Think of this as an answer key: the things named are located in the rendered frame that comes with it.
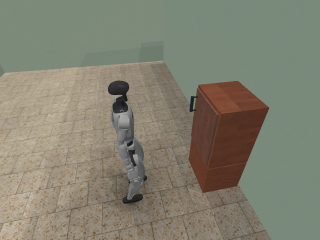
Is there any cupboard door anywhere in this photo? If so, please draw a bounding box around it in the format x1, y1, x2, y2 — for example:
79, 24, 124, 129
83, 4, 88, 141
191, 88, 219, 166

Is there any left robot thigh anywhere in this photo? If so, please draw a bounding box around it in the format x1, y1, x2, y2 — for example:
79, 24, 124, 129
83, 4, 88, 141
133, 136, 144, 161

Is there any right robot foot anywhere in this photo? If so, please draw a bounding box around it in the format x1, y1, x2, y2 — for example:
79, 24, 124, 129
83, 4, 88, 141
123, 194, 143, 204

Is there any robot left upper arm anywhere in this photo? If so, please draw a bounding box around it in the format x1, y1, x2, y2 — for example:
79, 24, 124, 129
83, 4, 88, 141
110, 97, 118, 123

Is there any robot right forearm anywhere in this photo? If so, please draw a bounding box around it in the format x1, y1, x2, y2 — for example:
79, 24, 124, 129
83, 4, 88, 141
118, 145, 134, 172

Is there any robot right upper arm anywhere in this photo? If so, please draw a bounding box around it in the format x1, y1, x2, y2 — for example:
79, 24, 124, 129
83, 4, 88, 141
116, 114, 130, 150

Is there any robot right hand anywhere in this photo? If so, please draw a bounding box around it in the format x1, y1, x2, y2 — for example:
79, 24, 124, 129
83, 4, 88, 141
127, 168, 141, 184

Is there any handle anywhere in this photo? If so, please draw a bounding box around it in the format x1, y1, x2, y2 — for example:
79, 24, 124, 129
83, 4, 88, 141
189, 96, 198, 112

